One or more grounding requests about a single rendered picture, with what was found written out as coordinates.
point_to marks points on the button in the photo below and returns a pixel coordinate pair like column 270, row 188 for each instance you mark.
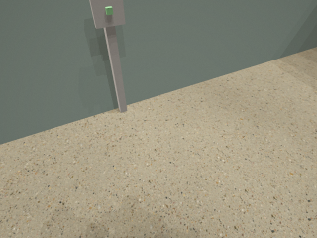
column 109, row 10

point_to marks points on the panel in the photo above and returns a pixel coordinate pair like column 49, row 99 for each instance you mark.
column 108, row 23

